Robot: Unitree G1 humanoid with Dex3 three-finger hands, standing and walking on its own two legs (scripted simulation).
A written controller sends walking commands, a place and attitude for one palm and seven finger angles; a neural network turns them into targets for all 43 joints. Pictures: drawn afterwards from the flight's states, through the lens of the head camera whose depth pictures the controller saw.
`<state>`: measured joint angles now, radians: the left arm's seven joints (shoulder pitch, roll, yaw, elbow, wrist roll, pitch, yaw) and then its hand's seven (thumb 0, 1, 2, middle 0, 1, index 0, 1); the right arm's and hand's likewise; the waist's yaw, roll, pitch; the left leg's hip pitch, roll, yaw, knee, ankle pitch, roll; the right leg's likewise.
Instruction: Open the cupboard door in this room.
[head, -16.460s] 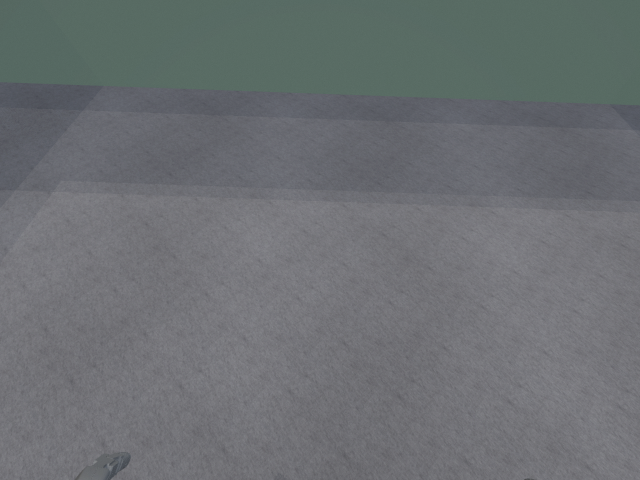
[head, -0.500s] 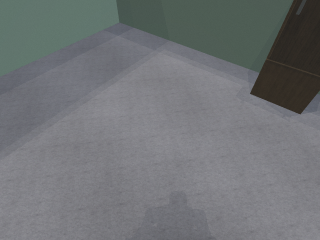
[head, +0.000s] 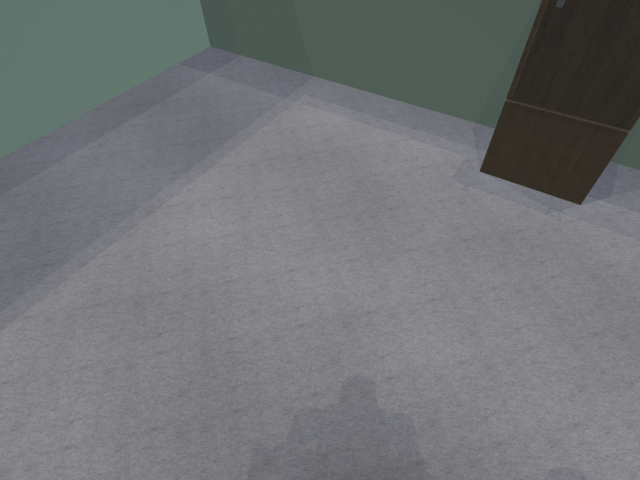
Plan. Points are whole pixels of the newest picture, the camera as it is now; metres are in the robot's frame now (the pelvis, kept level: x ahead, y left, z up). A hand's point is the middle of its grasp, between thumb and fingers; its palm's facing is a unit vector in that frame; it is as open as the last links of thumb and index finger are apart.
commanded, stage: turn or walk to find it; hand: left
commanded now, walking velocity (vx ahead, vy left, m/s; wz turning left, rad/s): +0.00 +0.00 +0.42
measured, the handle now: out of the picture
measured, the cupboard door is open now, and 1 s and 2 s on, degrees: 0 0 0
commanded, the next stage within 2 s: stand and wait in 0.06 s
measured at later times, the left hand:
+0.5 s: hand out of the picture -0.03 +0.20 -0.17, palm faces +0.01 -0.98 -0.19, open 7.4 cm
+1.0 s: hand out of the picture +0.01 +0.18 -0.16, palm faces -0.02 -0.97 -0.23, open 7.4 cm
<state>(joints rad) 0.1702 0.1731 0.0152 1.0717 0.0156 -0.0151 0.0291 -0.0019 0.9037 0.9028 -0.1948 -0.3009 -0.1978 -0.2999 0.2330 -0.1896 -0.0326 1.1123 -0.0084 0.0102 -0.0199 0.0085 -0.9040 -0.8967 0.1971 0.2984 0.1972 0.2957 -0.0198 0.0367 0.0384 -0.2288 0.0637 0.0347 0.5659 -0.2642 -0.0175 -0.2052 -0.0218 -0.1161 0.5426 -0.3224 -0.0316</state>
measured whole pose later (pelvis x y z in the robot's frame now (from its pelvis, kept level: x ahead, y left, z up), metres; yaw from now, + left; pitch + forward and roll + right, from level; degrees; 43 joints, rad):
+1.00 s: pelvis -0.04 +0.00 +0.00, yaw -2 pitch -1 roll +1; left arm 0.21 0.17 0.02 1.08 0.02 -0.02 0.03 0.00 0.90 0.90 -0.20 -0.30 -0.20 -0.30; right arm 0.22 -0.20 -0.04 1.11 -0.01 0.02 -0.02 0.01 -0.90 -0.90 0.20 0.30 0.20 0.30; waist 0.00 0.01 0.05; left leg -0.27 0.06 0.03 0.66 -0.39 -0.01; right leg -0.22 -0.03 -0.13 0.51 -0.28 -0.05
